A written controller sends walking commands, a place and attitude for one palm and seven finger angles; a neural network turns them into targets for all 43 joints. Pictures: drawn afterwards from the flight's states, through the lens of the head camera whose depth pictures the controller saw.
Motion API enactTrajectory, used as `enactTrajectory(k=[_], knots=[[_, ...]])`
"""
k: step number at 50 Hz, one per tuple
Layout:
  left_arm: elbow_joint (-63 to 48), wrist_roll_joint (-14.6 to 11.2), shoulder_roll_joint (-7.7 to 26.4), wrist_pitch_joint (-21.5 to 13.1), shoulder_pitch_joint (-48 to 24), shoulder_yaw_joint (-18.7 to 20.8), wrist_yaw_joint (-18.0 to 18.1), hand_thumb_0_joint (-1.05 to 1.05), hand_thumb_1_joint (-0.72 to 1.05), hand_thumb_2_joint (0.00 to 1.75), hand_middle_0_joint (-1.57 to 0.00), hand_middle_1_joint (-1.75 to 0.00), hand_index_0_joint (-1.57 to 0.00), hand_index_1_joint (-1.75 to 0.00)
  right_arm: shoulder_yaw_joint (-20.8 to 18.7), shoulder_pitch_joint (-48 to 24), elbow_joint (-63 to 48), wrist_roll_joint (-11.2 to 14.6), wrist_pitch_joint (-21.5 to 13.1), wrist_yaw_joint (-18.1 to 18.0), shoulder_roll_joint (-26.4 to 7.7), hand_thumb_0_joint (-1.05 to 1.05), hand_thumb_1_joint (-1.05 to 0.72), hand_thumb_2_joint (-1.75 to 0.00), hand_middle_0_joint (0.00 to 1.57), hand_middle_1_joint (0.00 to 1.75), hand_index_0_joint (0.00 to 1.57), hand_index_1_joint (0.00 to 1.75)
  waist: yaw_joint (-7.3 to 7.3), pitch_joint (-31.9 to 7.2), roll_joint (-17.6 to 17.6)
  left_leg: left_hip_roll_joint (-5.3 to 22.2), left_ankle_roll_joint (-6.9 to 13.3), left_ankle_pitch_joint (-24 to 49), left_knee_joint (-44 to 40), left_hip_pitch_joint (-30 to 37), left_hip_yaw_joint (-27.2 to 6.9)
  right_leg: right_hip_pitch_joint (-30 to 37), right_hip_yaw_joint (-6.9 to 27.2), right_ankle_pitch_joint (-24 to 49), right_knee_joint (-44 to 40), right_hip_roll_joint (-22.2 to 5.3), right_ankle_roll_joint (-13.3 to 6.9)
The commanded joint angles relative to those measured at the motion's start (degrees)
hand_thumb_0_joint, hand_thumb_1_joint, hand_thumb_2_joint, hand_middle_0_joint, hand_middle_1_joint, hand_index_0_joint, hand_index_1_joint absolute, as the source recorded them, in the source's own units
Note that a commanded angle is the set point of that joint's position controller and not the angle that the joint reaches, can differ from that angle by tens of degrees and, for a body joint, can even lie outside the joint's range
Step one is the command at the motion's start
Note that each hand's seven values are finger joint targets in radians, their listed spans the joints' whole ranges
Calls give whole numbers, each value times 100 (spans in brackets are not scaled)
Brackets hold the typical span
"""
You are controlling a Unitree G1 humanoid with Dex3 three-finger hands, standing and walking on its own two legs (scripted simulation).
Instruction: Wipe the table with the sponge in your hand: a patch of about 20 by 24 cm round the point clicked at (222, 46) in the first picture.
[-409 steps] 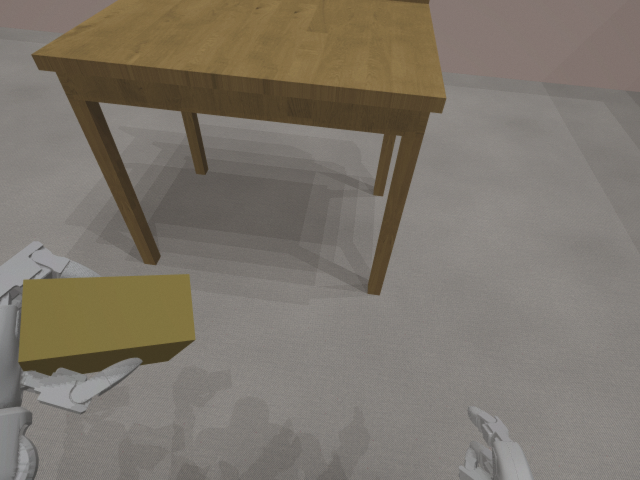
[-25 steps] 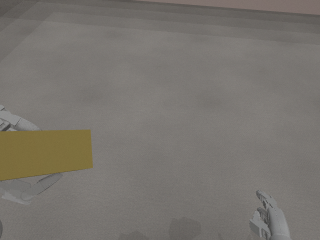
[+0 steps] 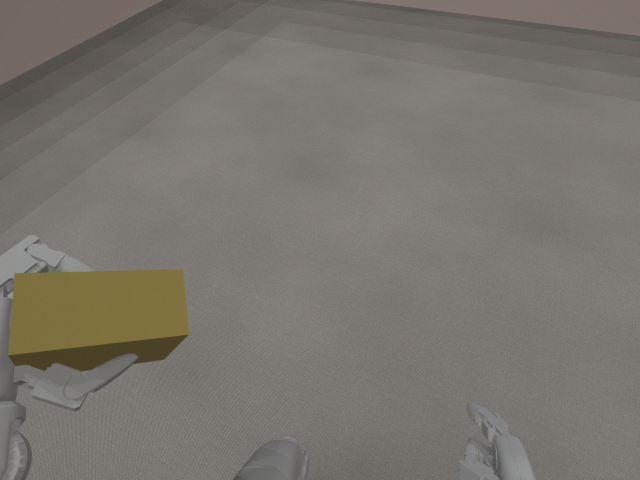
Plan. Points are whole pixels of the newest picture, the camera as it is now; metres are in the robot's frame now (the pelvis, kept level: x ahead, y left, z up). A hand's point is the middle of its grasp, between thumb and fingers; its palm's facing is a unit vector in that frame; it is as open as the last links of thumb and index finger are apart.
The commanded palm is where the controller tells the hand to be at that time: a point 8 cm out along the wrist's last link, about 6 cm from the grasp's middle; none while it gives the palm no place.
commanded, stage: turn to face it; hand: left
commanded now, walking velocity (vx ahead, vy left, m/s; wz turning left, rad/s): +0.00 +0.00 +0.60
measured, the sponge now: (127, 322) +0.23 +0.20 +0.15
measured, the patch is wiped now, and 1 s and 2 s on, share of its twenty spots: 0.00 0.00 0.00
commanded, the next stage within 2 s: none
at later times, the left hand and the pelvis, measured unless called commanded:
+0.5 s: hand out of the picture +0.02 +0.28 +0.20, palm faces +0.59 -0.66 -0.46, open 10.2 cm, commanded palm -0.04 +0.31 +0.18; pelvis -0.10 +0.00 +0.00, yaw +19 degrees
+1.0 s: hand out of the picture -0.13 +0.22 +0.20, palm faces +0.77 -0.42 -0.47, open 10.2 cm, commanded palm -0.21 +0.23 +0.18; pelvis -0.18 -0.09 +0.01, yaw +35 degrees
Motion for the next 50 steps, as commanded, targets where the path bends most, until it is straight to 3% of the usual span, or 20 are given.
enactTrajectory(k=[1,4,8,12,13,14,15,16,18,21,29,30,31,32,33,34,36,39,47,50], knots=[[-1197,-36,1162,-438,-356,776,147,0,10,130,-120,-160,-120,-160,-160,-844,-1022,-13,-189,-225,-443,0,-90,-90,20,30,20,30,-111,-521,-1026,309,-123,45,1028,14,318,-266,775,1019,-1694,-1677,-302],[-1326,48,1278,-569,-407,913,284,0,10,130,-120,-160,-120,-160,-233,-697,-1058,-126,-232,-351,-540,0,-90,-90,20,30,20,30,-29,-861,-1117,366,-16,-218,-327,510,654,192,477,1124,-1587,-1642,-320],[-1505,40,1217,-553,50,980,414,0,10,130,-120,-160,-120,-160,-306,-502,-1174,-186,-263,-380,-571,0,-90,-90,20,30,20,30,145,-1090,-1240,376,132,-674,-1661,772,892,693,748,1676,-1290,-1931,-496],[-1771,-45,1012,-559,160,878,418,0,10,130,-120,-160,-120,-160,-349,-122,-1215,-162,-150,-317,-610,0,-90,-90,20,30,20,30,-236,-1545,-816,175,196,566,-3612,1847,963,634,210,2059,175,-1670,-21],[-1925,-86,1050,-629,101,866,399,0,10,130,-120,-160,-120,-160,-382,-111,-1255,-155,-149,-325,-722,0,-90,-90,20,30,20,30,-305,-1538,-59,542,364,1492,-3897,2332,491,57,-79,1757,1190,-1264,242],[-2220,-112,1036,-746,106,781,356,0,10,130,-120,-160,-120,-160,-426,-239,-1351,-166,-206,-300,-930,0,-90,-90,20,30,20,30,-277,-1286,1510,1760,917,4105,-4062,2898,-1200,-1455,-207,-507,2309,-493,645],[-2262,56,1194,-870,214,851,303,0,10,130,-120,-160,-120,-160,-438,-101,-1276,-151,-272,-198,-893,0,-90,-90,20,30,20,30,-181,-1197,1820,2492,1452,6121,-3810,3225,-1976,-2307,131,-2276,2991,-270,654],[-1989,150,1170,-895,194,882,196,0,10,130,-120,-160,-120,-160,-484,-30,-1134,-75,-337,-107,-867,0,-90,-90,20,30,20,30,-182,-1015,1179,2428,1435,6102,-3644,3241,-1806,-2622,253,-2173,3300,-272,560],[-2298,193,1292,-886,60,935,156,0,10,130,-120,-160,-120,-160,-484,-216,-1108,-64,-435,-43,-865,0,-90,-90,20,30,20,30,-234,-872,1332,1970,1443,4842,-3621,2537,-1440,-2496,612,-1471,3339,-386,676],[-2455,94,1067,-816,-3,737,172,0,10,130,-120,-160,-120,-160,-431,-161,-1046,26,-568,30,-803,0,-90,-90,20,30,20,30,-208,-749,1315,1349,1078,3581,-3866,1778,-596,-1515,305,-666,2555,-99,752],[-1026,-62,872,-454,-129,730,78,0,10,130,-120,-160,-120,-160,-283,-255,-948,-14,-442,-59,-721,0,-90,-90,20,30,20,30,-82,-808,617,1317,1076,1509,-3697,840,-1292,331,330,-529,128,316,801],[-979,-36,918,-431,-273,748,76,0,10,130,-120,-160,-120,-160,-257,-321,-959,-4,-427,-57,-666,0,-90,-90,20,30,20,30,-16,-853,323,1124,914,964,-3373,579,-1186,767,382,-82,-699,168,740],[-959,35,1066,-387,-369,766,97,0,10,130,-120,-160,-120,-160,-222,-279,-978,36,-392,-59,-532,0,-90,-90,20,30,20,30,-29,-898,-500,636,613,-141,-2513,337,-675,972,993,156,-1551,-570,465],[-944,73,1396,-304,-531,882,170,0,10,130,-120,-160,-120,-160,-195,-439,-1101,44,-353,-89,-394,0,-90,-90,20,30,20,30,-34,-790,-2151,-122,179,-1077,-552,-521,110,999,2891,286,-1941,-2104,-167],[-934,-32,1410,-305,-833,887,203,0,10,130,-120,-160,-120,-160,-235,-522,-1031,-4,-419,-150,-589,0,-90,-90,20,30,20,30,-40,-711,-1982,-70,79,-991,904,-345,-69,198,2966,759,-2035,-2541,-387],[-1042,-35,1076,-347,-906,549,162,0,10,130,-120,-160,-120,-160,-379,-403,-937,-7,-416,-116,-719,0,-90,-90,20,30,20,30,-184,-746,-1868,86,46,-430,1449,-13,-284,-271,2550,-40,-2088,-2356,-215],[-1113,3,1284,-394,-457,837,130,0,10,130,-120,-160,-120,-160,-203,-770,-947,-50,-249,-120,-481,0,-90,-90,20,30,20,30,-123,-712,-1046,190,-87,150,1715,-98,83,-244,1466,216,-1772,-1728,-155],[-1440,53,1321,-550,-413,874,214,0,10,130,-120,-160,-120,-160,-213,-830,-1028,-89,-229,-244,-522,0,-90,-90,20,30,20,30,-102,-824,-933,262,-126,80,1280,-85,394,141,707,639,-1776,-1638,-244],[-1340,-10,1173,-563,399,1098,463,0,10,130,-120,-160,-120,-160,-320,-387,-1197,-164,-249,-327,-593,0,-90,-90,20,30,20,30,172,-1386,-1355,359,164,-747,-1884,755,943,1100,856,1133,-1486,-1957,-497],[-1339,-15,954,-568,360,934,462,0,10,130,-120,-160,-120,-160,-330,-154,-1198,-147,-193,-283,-639,0,-90,-90,20,30,20,30,-20,-1479,-1314,233,243,-298,-2887,1205,1029,945,614,1254,-1078,-1846,-265]])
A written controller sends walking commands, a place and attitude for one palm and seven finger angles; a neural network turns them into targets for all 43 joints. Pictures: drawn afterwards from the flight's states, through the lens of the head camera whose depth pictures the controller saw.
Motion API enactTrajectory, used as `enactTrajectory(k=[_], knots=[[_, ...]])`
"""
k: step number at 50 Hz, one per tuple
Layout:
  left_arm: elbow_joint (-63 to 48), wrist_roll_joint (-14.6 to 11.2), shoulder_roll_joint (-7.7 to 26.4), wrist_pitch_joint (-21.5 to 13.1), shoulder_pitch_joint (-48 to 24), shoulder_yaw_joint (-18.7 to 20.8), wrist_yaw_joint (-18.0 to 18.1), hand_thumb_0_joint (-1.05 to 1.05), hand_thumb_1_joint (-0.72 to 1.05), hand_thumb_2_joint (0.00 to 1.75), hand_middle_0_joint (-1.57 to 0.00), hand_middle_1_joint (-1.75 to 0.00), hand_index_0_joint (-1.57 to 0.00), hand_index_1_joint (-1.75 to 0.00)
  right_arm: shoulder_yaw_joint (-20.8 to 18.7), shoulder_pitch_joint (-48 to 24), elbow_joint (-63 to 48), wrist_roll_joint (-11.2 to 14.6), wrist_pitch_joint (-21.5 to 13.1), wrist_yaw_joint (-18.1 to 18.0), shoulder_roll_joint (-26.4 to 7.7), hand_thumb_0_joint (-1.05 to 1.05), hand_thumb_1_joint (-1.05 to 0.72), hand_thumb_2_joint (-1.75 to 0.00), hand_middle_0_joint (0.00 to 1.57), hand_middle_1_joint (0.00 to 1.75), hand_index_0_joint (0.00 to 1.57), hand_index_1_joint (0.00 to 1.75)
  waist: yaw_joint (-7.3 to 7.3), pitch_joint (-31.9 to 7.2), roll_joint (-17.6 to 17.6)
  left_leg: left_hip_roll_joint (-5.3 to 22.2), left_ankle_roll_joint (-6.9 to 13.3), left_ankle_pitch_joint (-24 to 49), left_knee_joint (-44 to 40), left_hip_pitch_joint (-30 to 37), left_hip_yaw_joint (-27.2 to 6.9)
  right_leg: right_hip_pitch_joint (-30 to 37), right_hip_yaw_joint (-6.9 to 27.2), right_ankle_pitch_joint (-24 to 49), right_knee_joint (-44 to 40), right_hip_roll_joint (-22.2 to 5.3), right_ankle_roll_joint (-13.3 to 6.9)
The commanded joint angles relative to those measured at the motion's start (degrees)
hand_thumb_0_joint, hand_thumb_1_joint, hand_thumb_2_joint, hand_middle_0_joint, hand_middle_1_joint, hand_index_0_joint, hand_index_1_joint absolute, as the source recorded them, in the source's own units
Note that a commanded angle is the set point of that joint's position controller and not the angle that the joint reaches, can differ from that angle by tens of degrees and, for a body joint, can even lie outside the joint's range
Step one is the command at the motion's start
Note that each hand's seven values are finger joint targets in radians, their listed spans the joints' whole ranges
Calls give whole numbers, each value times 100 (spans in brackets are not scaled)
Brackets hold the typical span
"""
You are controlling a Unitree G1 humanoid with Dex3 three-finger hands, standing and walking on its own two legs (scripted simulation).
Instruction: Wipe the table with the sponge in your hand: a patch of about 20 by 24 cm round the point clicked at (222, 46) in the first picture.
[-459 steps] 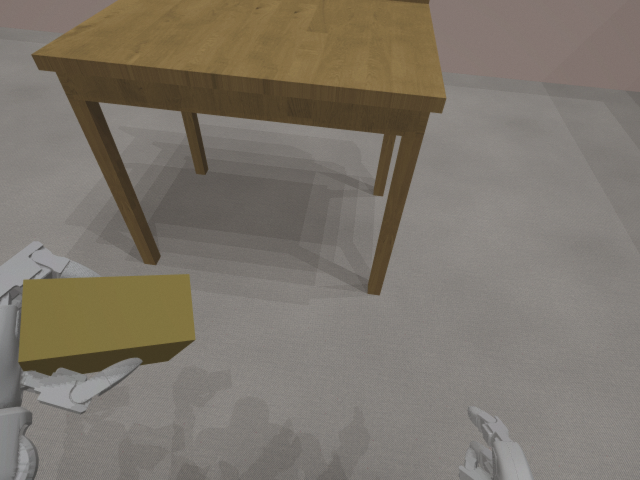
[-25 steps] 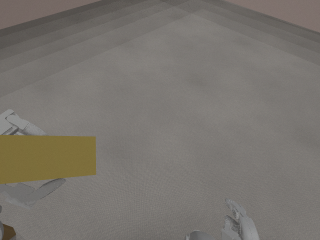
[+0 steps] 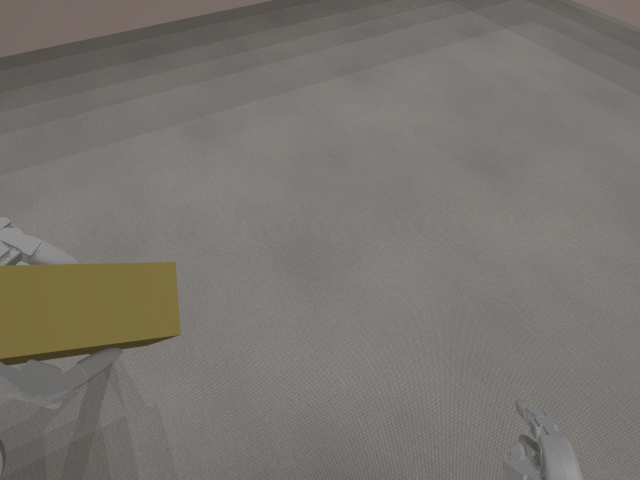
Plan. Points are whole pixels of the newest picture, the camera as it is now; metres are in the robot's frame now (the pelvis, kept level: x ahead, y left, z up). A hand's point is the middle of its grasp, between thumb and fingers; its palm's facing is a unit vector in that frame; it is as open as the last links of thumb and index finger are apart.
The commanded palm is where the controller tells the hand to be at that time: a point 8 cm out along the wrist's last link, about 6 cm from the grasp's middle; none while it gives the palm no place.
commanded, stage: turn to face it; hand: left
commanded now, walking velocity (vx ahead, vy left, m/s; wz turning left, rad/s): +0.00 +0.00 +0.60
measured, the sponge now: (111, 312) +0.23 +0.20 +0.17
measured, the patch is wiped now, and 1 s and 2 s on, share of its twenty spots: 0.00 0.00 0.00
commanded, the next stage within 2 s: none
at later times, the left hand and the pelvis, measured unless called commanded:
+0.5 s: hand out of the picture +0.04 +0.25 +0.17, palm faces +0.60 -0.63 -0.50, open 10.2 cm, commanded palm -0.03 +0.27 +0.17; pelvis -0.09 -0.04 -0.01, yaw +18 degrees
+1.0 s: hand out of the picture -0.12 +0.22 +0.19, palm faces +0.74 -0.45 -0.50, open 10.2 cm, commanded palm -0.19 +0.24 +0.17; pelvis -0.16 -0.08 -0.01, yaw +35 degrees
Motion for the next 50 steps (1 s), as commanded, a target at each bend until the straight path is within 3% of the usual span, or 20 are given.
enactTrajectory(k=[1,2,4,5,7,11,17,18,20,23,26,32,35,36,37,38,39,41,44,50], knots=[[-791,-108,522,-222,165,535,176,0,10,130,-120,-160,-120,-160,46,-252,-874,12,-209,41,-152,0,-90,-90,20,30,20,30,36,-1206,-443,-189,145,676,-1677,147,149,1287,1240,566,-151,-1247,108],[-1018,-128,538,-275,-34,477,158,0,10,130,-120,-160,-120,-160,50,-193,-949,1,-199,48,-167,0,-90,-90,20,30,20,30,-86,-1294,-161,-88,223,1169,-2031,486,46,1048,995,522,524,-1092,299],[-1493,-131,630,-476,-295,376,85,0,10,130,-120,-160,-120,-160,27,-359,-1060,-4,-323,85,-436,0,-90,-90,20,30,20,30,-44,-734,2029,1739,1085,4090,-2493,1110,-2467,-1153,674,-2009,2490,90,874],[-1445,52,813,-528,-255,500,27,0,10,130,-120,-160,-120,-160,17,-214,-883,0,-389,147,-362,0,-90,-90,20,30,20,30,5,-642,1910,2190,1413,5201,-2366,1300,-2853,-1763,1021,-2632,3392,214,808],[-1481,151,909,-524,-603,524,-108,0,10,130,-120,-160,-120,-160,16,-494,-877,69,-482,184,-294,0,-90,-90,20,30,20,30,-3,-361,1658,1875,1444,4156,-2297,473,-2473,-1710,1467,-2050,3798,9,834],[-1760,48,735,-438,-627,372,-62,0,10,130,-120,-160,-120,-160,26,-322,-702,144,-676,278,-294,0,-90,-90,20,30,20,30,-2,-224,2163,935,927,3307,-2234,-95,-1238,-570,1006,-1491,2651,453,968],[-785,-40,515,-224,-517,420,-143,0,10,130,-120,-160,-120,-160,113,-363,-639,109,-608,330,-190,0,-90,-90,20,30,20,30,93,-515,1493,810,803,2383,-1607,-506,-1861,1022,972,-1017,256,816,1019],[-638,-12,576,-217,-555,469,-154,0,10,130,-120,-160,-120,-160,135,-368,-633,131,-579,333,-118,0,-90,-90,20,30,20,30,124,-607,996,578,621,1778,-1122,-622,-1680,1344,1118,-448,-605,546,936],[-382,-13,1118,-73,-586,781,-60,0,10,130,-120,-160,-120,-160,124,-470,-796,181,-498,272,28,0,-90,-90,20,30,20,30,102,-632,-1774,-490,-16,-630,1805,-1880,-608,1507,3613,846,-1181,-1776,-49],[-421,-53,878,-87,-387,684,-116,0,10,130,-120,-160,-120,-160,99,-680,-741,102,-331,259,-35,0,-90,-90,20,30,20,30,52,-534,-920,-148,-176,286,3417,-1624,-790,636,2653,397,-1041,-1463,-179],[-827,-51,889,-247,-465,645,-81,0,10,130,-120,-160,-120,-160,247,-1002,-788,104,-208,153,90,0,-90,-90,20,30,20,30,63,-668,-703,-43,-207,282,2330,-1160,-416,743,1347,716,-879,-1154,-61],[-1183,-29,921,-260,-158,813,159,0,10,130,-120,-160,-120,-160,104,-669,-898,-46,-312,15,-29,0,-90,-90,20,30,20,30,268,-968,-805,-21,47,-126,-178,-351,88,1048,1502,656,-647,-1403,-206],[-1336,-77,781,-272,-138,713,164,0,10,130,-120,-160,-120,-160,44,-307,-872,-46,-253,54,-96,0,-90,-90,20,30,20,30,-66,-1186,-85,-244,98,1084,-1722,575,163,734,1137,807,567,-1140,203],[-1509,-131,695,-320,-85,586,127,0,10,130,-120,-160,-120,-160,-5,-288,-901,-24,-245,45,-227,0,-90,-90,20,30,20,30,-139,-1160,882,237,249,1841,-2159,1012,-453,268,743,375,1726,-724,455],[-1715,-140,668,-441,-69,537,87,0,10,130,-120,-160,-120,-160,-17,-423,-1034,-26,-297,78,-380,0,-90,-90,20,30,20,30,-61,-878,2475,1514,858,4514,-2374,1404,-2186,-1174,636,-1916,2915,110,883],[-1705,48,874,-561,-69,669,48,0,10,130,-120,-160,-120,-160,-15,-255,-926,-20,-363,186,-334,0,-90,-90,20,30,20,30,-7,-807,2437,2118,1361,6259,-2146,1405,-2877,-1699,989,-3057,3588,237,845],[-1262,59,775,-544,96,677,-71,0,10,130,-120,-160,-120,-160,-105,-191,-843,93,-413,291,-406,0,-90,-90,20,30,20,30,-3,-672,1695,1990,1316,5927,-2019,1335,-2480,-1955,1122,-2708,3885,240,764],[-1907,120,1105,-598,-353,845,-106,0,10,130,-120,-160,-120,-160,-105,-353,-821,91,-528,314,-329,0,-90,-90,20,30,20,30,-48,-726,1971,1548,1294,4987,-1901,864,-2216,-1764,1344,-2135,3862,171,907],[-1757,-9,673,-484,42,498,-120,0,10,130,-120,-160,-120,-160,-60,-231,-749,183,-621,393,-273,0,-90,-90,20,30,20,30,-46,-574,1935,1021,1019,4142,-2033,296,-1502,-925,1101,-1526,2967,450,975],[-909,-121,665,-247,-111,607,-156,0,10,130,-120,-160,-120,-160,45,-247,-688,122,-592,309,-243,0,-90,-90,20,30,20,30,24,-646,1493,1068,1024,2947,-1950,-290,-2059,401,1038,-1712,1285,826,1022]])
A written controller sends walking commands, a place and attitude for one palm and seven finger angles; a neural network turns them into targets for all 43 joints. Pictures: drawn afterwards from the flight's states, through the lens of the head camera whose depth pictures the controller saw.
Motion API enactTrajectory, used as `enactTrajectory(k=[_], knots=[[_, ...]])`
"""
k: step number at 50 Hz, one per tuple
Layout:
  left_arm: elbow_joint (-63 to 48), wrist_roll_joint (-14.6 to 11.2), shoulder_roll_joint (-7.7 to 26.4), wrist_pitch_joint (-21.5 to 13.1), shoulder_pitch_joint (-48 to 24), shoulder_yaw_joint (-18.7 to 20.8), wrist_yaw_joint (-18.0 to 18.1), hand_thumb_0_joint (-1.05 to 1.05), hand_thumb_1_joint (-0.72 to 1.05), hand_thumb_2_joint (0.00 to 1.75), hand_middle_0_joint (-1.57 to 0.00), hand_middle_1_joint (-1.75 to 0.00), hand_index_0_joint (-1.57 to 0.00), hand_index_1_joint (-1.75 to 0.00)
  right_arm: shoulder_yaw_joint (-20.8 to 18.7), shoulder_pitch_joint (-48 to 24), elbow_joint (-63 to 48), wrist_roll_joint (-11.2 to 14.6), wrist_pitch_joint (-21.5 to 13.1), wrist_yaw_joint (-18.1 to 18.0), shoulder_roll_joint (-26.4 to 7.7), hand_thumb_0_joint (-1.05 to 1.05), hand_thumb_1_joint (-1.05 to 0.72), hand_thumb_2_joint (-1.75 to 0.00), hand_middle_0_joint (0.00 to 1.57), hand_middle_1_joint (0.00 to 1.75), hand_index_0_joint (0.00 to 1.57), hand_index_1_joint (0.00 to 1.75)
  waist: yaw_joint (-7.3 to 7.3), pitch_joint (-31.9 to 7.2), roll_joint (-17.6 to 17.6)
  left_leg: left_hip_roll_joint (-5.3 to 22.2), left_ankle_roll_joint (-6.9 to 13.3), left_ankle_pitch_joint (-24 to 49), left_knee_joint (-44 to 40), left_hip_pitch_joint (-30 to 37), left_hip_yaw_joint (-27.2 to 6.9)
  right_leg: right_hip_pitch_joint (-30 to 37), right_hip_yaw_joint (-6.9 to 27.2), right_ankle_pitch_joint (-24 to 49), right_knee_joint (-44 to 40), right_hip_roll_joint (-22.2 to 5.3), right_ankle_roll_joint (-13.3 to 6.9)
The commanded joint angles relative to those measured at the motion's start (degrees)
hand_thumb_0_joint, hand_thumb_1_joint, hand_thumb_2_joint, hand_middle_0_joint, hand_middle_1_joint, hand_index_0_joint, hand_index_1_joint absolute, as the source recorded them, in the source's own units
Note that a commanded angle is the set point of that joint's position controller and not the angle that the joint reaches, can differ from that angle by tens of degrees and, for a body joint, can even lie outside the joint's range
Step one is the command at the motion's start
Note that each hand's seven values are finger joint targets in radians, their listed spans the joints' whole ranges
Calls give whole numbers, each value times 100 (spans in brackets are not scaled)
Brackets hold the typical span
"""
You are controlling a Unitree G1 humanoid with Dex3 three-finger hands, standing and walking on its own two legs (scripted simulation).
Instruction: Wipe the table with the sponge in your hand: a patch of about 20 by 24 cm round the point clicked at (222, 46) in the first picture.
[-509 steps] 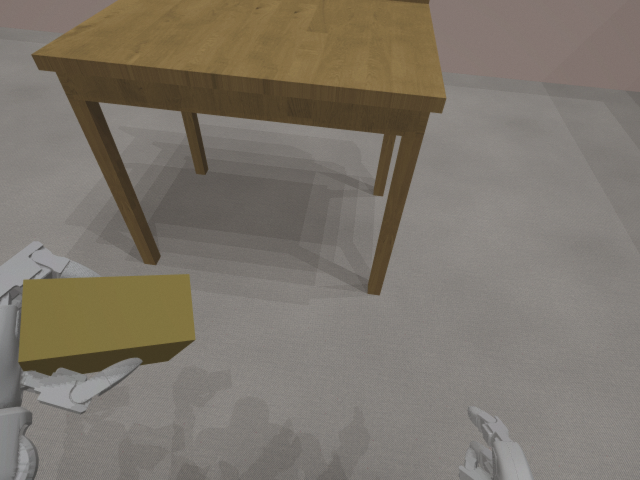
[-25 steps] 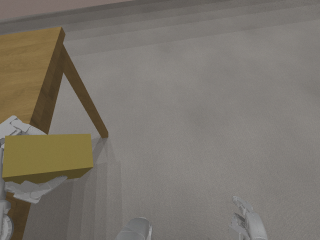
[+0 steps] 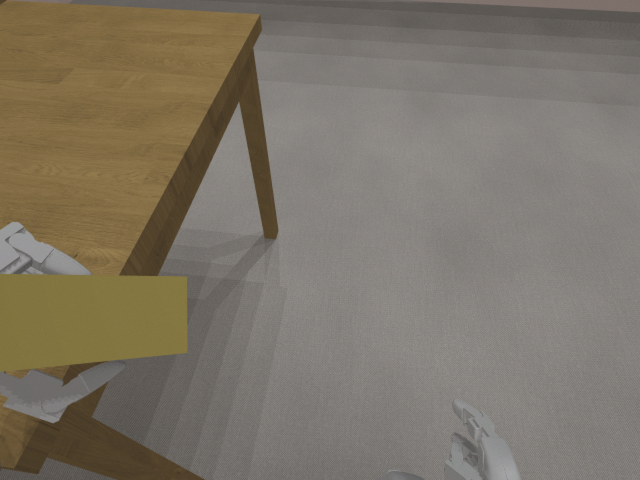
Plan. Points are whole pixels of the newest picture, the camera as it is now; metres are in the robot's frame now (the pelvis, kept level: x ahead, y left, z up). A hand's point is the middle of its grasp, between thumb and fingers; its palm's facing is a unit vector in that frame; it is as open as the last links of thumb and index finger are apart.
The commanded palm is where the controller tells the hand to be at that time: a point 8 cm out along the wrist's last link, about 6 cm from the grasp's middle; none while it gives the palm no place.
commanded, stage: turn to face it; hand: left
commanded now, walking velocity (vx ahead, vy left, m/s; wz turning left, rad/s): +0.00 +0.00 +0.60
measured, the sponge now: (117, 323) +0.22 +0.19 +0.17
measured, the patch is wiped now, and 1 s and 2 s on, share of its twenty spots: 0.00 0.00 0.00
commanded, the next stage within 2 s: take the last steps up to it in 1.60 s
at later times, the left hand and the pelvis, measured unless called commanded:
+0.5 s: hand out of the picture +0.05 +0.22 +0.20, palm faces +0.61 -0.65 -0.45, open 10.2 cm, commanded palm -0.02 +0.25 +0.18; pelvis -0.09 -0.06 +0.01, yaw +17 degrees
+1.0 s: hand out of the picture -0.13 +0.18 +0.17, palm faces +0.76 -0.44 -0.48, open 10.2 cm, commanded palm -0.20 +0.19 +0.18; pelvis -0.17 -0.13 +0.00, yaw +35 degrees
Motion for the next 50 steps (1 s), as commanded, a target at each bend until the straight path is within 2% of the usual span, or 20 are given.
enactTrajectory(k=[1,3,4,5,6,8,11,22,25,27,29,32,35,39,43,44,45,46,47,50], knots=[[-547,-83,668,-134,-399,606,113,0,10,130,-120,-160,-120,-160,-368,-423,-697,-25,-192,-143,-1069,0,-90,-90,20,30,20,30,-31,-819,1098,988,1033,1189,-613,-203,-934,1210,-45,324,-1398,266,37],[-268,-44,715,-73,-639,595,102,0,10,130,-120,-160,-120,-160,-305,-482,-688,8,-127,-151,-927,0,-90,-90,20,30,20,30,53,-915,163,552,679,-97,278,-646,-655,1973,337,1231,-3061,-296,-162],[-147,29,1029,8,-768,709,156,0,10,130,-120,-160,-120,-160,-261,-490,-772,27,-84,-161,-735,0,-90,-90,20,30,20,30,4,-804,-1608,-262,209,-1755,1781,-1664,216,2407,1846,1711,-3501,-1737,-699],[-66,-91,1194,62,-933,826,212,0,10,130,-120,-160,-120,-160,-295,-681,-808,33,-144,-243,-878,0,-90,-90,20,30,20,30,16,-694,-2082,-469,39,-2117,3495,-1787,253,1648,2633,2591,-3535,-2513,-1059],[-56,-114,813,77,-1106,468,202,0,10,130,-120,-160,-120,-160,-387,-621,-669,41,-137,-213,-1015,0,-90,-90,20,30,20,30,-50,-886,-1907,-340,7,-1790,4197,-1498,-76,1387,2319,2262,-3549,-2485,-987],[-3,-53,862,19,-638,590,140,0,10,130,-120,-160,-120,-160,-264,-895,-635,-51,5,-208,-814,0,-90,-90,20,30,20,30,-50,-604,-1031,-188,-116,-995,4753,-1566,232,1121,1286,2290,-3282,-1824,-877],[-293,-34,830,-140,-810,484,185,0,10,130,-120,-160,-120,-160,-181,-1176,-639,-59,76,-306,-768,0,-90,-90,20,30,20,30,-41,-715,-847,-137,-166,-985,4417,-1568,541,1518,356,2536,-3251,-1674,-952],[-643,-60,715,-174,-54,709,481,0,10,130,-120,-160,-120,-160,-369,-670,-932,-189,118,-392,-925,0,-90,-90,20,30,20,30,222,-1370,-1057,6,153,-1604,824,-561,1164,2453,507,2749,-3060,-2108,-1285],[-712,-73,591,-184,-183,550,466,0,10,130,-120,-160,-120,-160,-372,-426,-952,-161,207,-348,-958,0,-90,-90,20,30,20,30,-2,-1427,-917,-119,218,-980,-2,-25,1199,2107,236,2394,-2690,-1997,-1019],[-955,-125,556,-229,-433,366,405,0,10,130,-120,-160,-120,-160,-386,-399,-991,-143,208,-362,-1041,0,-90,-90,20,30,20,30,-194,-1295,-145,194,459,-275,-925,795,698,1147,-128,1756,-1421,-1598,-624],[-1282,-47,741,-452,-638,358,324,0,10,130,-120,-160,-120,-160,-393,-463,-995,-160,20,-298,-1238,0,-90,-90,20,30,20,30,-96,-703,1838,2134,1481,3114,-1375,1112,-2012,-882,-177,-931,671,-380,-148],[-1371,180,1054,-460,-952,555,145,0,10,130,-120,-160,-120,-160,-431,-635,-868,-73,-149,-200,-1134,0,-90,-90,20,30,20,30,-54,-510,1408,1717,1514,2411,-1057,415,-1371,-995,449,-292,1544,-499,-159],[-1296,46,644,-345,-597,301,149,0,10,130,-120,-160,-120,-160,-440,-409,-723,16,-239,-94,-1140,0,-90,-90,20,30,20,30,-92,-477,1699,970,1078,1746,-1073,4,-360,-174,86,240,837,-145,-52],[-773,-73,640,-233,-606,400,115,0,10,130,-120,-160,-120,-160,-351,-378,-656,-21,-250,-106,-1099,0,-90,-90,20,30,20,30,-106,-570,1329,1084,1180,1096,-1128,-195,-979,563,74,-174,-284,107,11],[-279,-74,497,-105,-732,372,88,0,10,130,-120,-160,-120,-160,-299,-445,-636,-28,-161,-98,-1008,0,-90,-90,20,30,20,30,35,-804,928,730,899,436,-476,-404,-951,1699,1,627,-2329,237,-22],[-259,-22,591,-85,-884,393,95,0,10,130,-120,-160,-120,-160,-286,-430,-654,-9,-133,-90,-926,0,-90,-90,20,30,20,30,39,-862,242,410,652,-302,173,-640,-643,2018,346,1102,-3139,-279,-224],[-145,35,982,-16,-954,568,148,0,10,130,-120,-160,-120,-160,-248,-467,-708,5,-80,-97,-737,0,-90,-90,20,30,20,30,7,-759,-1602,-307,212,-1618,1670,-1677,175,2436,1792,1393,-3561,-1704,-752],[-176,-81,1128,25,-1059,720,223,0,10,130,-120,-160,-120,-160,-318,-613,-768,25,-97,-147,-877,0,-90,-90,20,30,20,30,58,-742,-1999,-488,45,-2038,3227,-1823,308,1886,2635,2505,-3519,-2481,-1165],[-240,-111,865,3,-1281,416,205,0,10,130,-120,-160,-120,-160,-375,-578,-650,13,-97,-149,-1009,0,-90,-90,20,30,20,30,-36,-881,-1727,-269,27,-1622,4048,-1536,28,1510,2043,2110,-3482,-2522,-1192],[-351,-27,947,-140,-738,645,144,0,10,130,-120,-160,-120,-160,-235,-1044,-711,-52,57,-198,-810,0,-90,-90,20,30,20,30,2,-561,-955,-125,-146,-1016,4240,-1516,470,1208,698,2645,-3186,-1734,-1107]])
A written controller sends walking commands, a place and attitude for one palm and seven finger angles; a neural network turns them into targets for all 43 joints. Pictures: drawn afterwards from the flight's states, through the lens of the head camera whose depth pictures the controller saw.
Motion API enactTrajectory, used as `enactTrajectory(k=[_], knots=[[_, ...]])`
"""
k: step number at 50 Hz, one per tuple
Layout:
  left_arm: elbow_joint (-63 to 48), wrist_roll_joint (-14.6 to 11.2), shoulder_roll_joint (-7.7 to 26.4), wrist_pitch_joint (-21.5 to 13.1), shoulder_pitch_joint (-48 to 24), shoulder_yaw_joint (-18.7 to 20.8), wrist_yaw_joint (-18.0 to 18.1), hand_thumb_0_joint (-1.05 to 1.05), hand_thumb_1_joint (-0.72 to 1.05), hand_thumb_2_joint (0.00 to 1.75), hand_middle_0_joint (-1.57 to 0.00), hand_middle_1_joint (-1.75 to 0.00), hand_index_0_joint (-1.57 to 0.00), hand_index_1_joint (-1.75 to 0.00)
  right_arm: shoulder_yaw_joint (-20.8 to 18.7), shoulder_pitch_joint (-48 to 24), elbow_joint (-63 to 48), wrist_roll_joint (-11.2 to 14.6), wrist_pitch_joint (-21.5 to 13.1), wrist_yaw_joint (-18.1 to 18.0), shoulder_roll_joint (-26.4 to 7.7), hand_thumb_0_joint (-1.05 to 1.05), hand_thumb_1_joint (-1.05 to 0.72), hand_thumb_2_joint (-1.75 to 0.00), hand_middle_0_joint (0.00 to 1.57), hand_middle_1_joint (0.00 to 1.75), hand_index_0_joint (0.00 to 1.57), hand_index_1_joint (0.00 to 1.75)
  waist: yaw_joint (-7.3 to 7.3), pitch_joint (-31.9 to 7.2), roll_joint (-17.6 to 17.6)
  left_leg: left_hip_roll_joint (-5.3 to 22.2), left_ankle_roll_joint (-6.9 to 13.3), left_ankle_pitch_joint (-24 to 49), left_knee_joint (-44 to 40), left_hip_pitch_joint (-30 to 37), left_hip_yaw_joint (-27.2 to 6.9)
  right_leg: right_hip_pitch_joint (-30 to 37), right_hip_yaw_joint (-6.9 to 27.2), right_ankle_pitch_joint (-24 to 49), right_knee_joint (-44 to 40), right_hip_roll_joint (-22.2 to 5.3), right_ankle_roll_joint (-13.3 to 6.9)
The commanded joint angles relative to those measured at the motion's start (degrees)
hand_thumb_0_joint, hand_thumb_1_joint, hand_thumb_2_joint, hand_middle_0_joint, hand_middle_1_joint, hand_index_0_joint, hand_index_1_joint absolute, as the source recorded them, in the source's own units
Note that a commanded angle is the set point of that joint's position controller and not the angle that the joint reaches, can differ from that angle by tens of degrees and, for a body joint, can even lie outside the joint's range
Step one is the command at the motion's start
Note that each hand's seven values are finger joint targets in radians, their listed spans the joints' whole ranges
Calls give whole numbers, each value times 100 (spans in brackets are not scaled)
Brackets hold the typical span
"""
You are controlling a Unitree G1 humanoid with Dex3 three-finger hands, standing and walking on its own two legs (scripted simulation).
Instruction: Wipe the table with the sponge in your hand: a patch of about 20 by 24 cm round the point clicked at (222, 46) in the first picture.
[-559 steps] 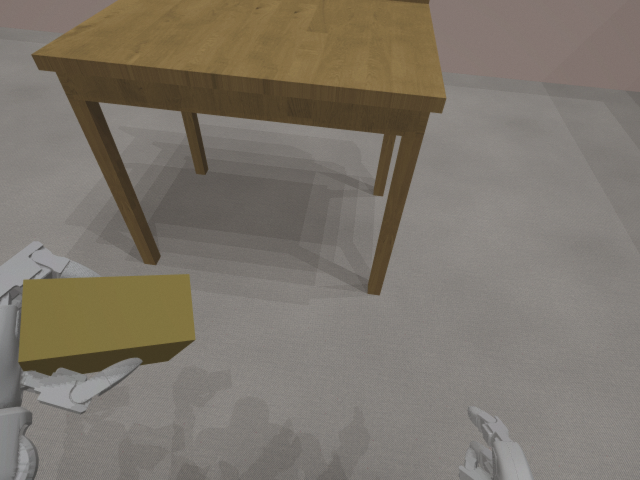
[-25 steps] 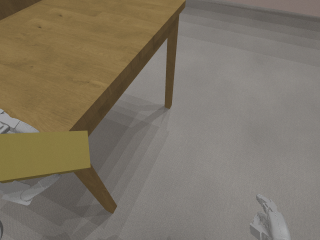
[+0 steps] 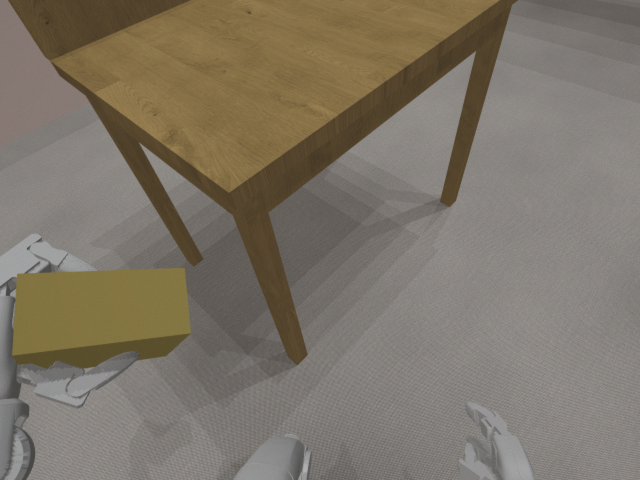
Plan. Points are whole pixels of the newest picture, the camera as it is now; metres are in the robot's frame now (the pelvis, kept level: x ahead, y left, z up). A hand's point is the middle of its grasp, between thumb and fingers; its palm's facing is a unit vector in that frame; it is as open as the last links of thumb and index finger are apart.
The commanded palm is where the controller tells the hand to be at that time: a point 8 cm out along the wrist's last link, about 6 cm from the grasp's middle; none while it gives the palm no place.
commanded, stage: turn to face it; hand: left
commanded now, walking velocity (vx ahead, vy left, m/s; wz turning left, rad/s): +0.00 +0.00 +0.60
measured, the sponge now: (130, 320) +0.23 +0.20 +0.15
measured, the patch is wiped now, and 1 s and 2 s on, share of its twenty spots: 0.00 0.00 0.00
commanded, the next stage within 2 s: take the last steps up to it in 0.60 s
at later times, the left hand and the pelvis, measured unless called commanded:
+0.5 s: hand out of the picture +0.05 +0.28 +0.19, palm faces +0.57 -0.68 -0.45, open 10.2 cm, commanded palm -0.01 +0.31 +0.18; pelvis -0.08 +0.00 +0.00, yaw +16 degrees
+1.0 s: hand out of the picture -0.05 +0.23 +0.18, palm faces +0.67 -0.62 -0.40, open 10.1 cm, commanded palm -0.11 +0.25 +0.18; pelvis -0.16 -0.07 +0.00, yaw +21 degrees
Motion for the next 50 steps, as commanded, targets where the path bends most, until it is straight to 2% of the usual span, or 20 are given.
enactTrajectory(k=[1,8,12,13,14,15,17,21,26,30,31,32,33,35,39,44,47,48,49,50], knots=[[-1339,-57,1377,-489,-154,1014,180,0,10,130,-120,-160,-120,-160,-166,-840,-1063,-14,-191,-197,-451,0,-90,-90,20,30,20,30,-95,-858,-1178,256,-101,-6,671,-40,402,308,675,2007,-1473,-1580,-371],[-1542,-24,1225,-507,442,1133,437,0,10,130,-120,-160,-120,-160,-313,-440,-1262,-155,-178,-322,-516,0,-90,-90,20,30,20,30,88,-1394,-1469,275,97,-438,-2044,668,1053,1210,631,3362,-918,-1804,-529],[-1844,-91,1025,-521,393,937,435,0,10,130,-120,-160,-120,-160,-404,-97,-1273,-134,-44,-291,-620,0,-90,-90,20,30,20,30,-316,-1681,-805,214,198,1154,-3756,2076,969,522,101,2695,521,-1471,0],[-2099,-127,1019,-599,335,870,418,0,10,130,-120,-160,-120,-160,-439,-133,-1339,-128,-69,-298,-777,0,-90,-90,20,30,20,30,-358,-1600,322,913,508,2617,-3986,2572,44,-394,-139,1316,1541,-926,294],[-2373,-110,1084,-743,369,821,380,0,10,130,-120,-160,-120,-160,-484,-187,-1399,-119,-148,-250,-957,0,-90,-90,20,30,20,30,-229,-1390,1823,2254,1223,5617,-4010,3050,-1665,-1762,-85,-1520,2515,-210,636],[-2245,98,1239,-815,401,959,324,0,10,130,-120,-160,-120,-160,-457,-52,-1278,-107,-213,-155,-833,0,-90,-90,20,30,20,30,-165,-1247,1457,2483,1545,6371,-3840,2998,-1845,-2134,318,-2224,2971,-191,531],[-2229,102,1340,-805,257,1011,218,0,10,130,-120,-160,-120,-160,-477,-182,-1227,-71,-346,-106,-848,0,-90,-90,20,30,20,30,-216,-1063,1055,2207,1564,5072,-3801,2405,-1557,-2110,604,-1548,3012,-321,582],[-2434,26,1168,-705,198,878,232,0,10,130,-120,-160,-120,-160,-446,-57,-1077,40,-480,-19,-805,0,-90,-90,20,30,20,30,-184,-1047,1267,1354,1102,3820,-3889,1917,-344,-1189,189,-527,2011,67,653],[-1726,-96,1021,-506,68,779,209,0,10,130,-120,-160,-120,-160,-342,-54,-1009,-5,-514,-76,-774,0,-90,-90,20,30,20,30,-221,-1014,989,1529,1205,2541,-4077,1541,-879,-536,241,-874,1104,290,678],[-1106,-70,935,-403,-263,681,184,0,10,130,-120,-160,-120,-160,-281,-187,-945,-9,-438,-102,-716,0,-90,-90,20,30,20,30,-85,-1072,286,1236,913,1485,-3498,1028,-830,632,272,-11,-807,294,600],[-1025,-3,1086,-385,-327,739,197,0,10,130,-120,-160,-120,-160,-260,-137,-958,13,-406,-98,-620,0,-90,-90,20,30,20,30,-124,-1115,-202,856,686,729,-2862,968,-442,717,709,375,-1460,-216,378],[-1065,21,1266,-344,-506,729,229,0,10,130,-120,-160,-120,-160,-205,-225,-1043,36,-351,-93,-431,0,-90,-90,20,30,20,30,-217,-1014,-1637,218,314,-232,-1747,150,81,916,2134,705,-1791,-1426,-101],[-1046,-52,1495,-326,-622,913,257,0,10,130,-120,-160,-120,-160,-228,-440,-1080,32,-407,-151,-522,0,-90,-90,20,30,20,30,-120,-829,-1992,-66,167,-728,-282,-55,128,334,2877,1453,-1909,-2135,-500],[-885,-62,1125,-350,-411,720,183,0,10,130,-120,-160,-120,-160,-333,-412,-972,-2,-382,-118,-612,0,-90,-90,20,30,20,30,-234,-634,-1669,78,56,63,869,223,-43,-402,2143,747,-1947,-1719,-341],[-1358,0,1316,-609,-283,897,228,0,10,130,-120,-160,-120,-160,-173,-664,-945,-84,-215,-195,-493,0,-90,-90,20,30,20,30,-162,-1031,-1051,214,98,216,199,159,502,165,1217,881,-1716,-1250,-489],[-1394,5,1311,-605,-47,948,378,0,10,130,-120,-160,-120,-160,-268,-534,-1077,-127,-252,-319,-556,0,-90,-90,20,30,20,30,45,-1158,-1300,219,294,-426,-1982,855,1131,356,1658,-940,-2215,-1228,-723],[-1371,-20,1056,-562,38,770,411,0,10,130,-120,-160,-120,-160,-259,-222,-1143,-97,-232,-342,-564,0,-90,-90,20,30,20,30,-100,-1484,-850,143,373,-6,-3837,1905,1310,382,1478,-1105,-1616,-829,-545],[-1421,-44,1043,-606,-110,724,400,0,10,130,-120,-160,-120,-160,-275,-94,-1206,-71,-234,-378,-619,0,-90,-90,20,30,20,30,-213,-1440,-306,401,500,75,-4364,2565,1001,-95,1282,-861,-844,-481,-310],[-1586,-64,916,-697,-297,587,377,0,10,130,-120,-160,-120,-160,-319,-113,-1322,-59,-240,-388,-803,0,-90,-90,20,30,20,30,-275,-1162,928,1487,832,16,-4872,3137,-601,-1247,802,-790,485,102,-29],[-1575,74,988,-793,-429,569,383,0,10,130,-120,-160,-120,-160,-322,-103,-1259,-73,-266,-367,-775,0,-90,-90,20,30,20,30,-254,-820,1386,2584,1206,731,-4847,3482,-1838,-2519,396,-1215,1678,294,122]])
